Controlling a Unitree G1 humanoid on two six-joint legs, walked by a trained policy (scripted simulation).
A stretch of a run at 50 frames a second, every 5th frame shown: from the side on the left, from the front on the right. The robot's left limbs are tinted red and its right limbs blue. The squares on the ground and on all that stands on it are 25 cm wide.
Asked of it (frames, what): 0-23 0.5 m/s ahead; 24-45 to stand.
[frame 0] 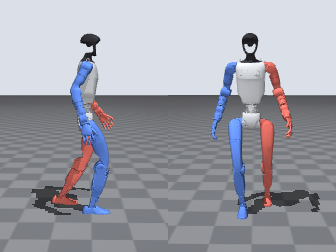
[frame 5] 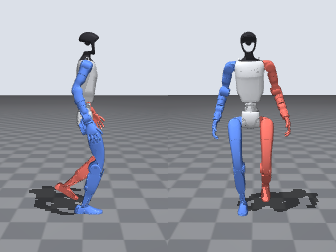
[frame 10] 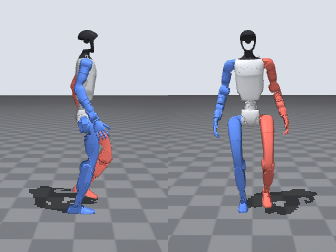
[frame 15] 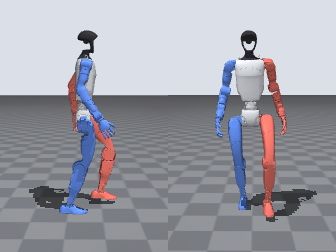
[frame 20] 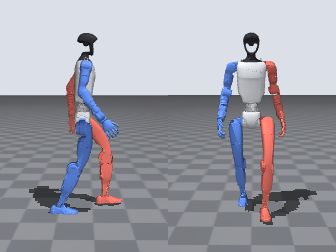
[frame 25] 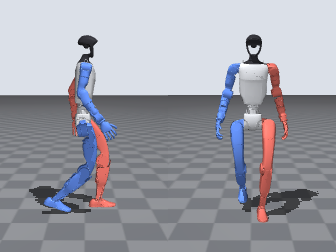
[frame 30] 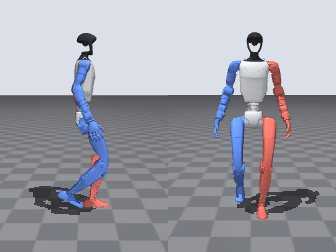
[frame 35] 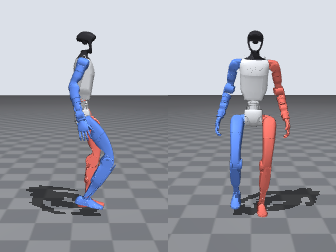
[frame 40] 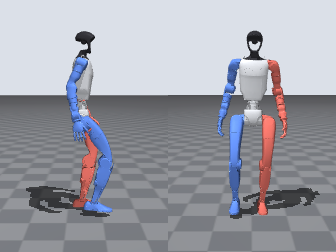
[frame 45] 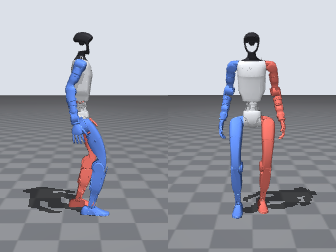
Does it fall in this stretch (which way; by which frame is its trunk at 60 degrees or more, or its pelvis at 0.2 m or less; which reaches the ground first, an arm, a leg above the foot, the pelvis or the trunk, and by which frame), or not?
no
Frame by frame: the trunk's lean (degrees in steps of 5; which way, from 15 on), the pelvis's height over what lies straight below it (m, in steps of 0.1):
0: 5, 0.8
5: 5, 0.8
10: 5, 0.8
15: 5, 0.8
20: 5, 0.8
25: 5, 0.7
30: 5, 0.8
35: 5, 0.8
40: 5, 0.8
45: 0, 0.8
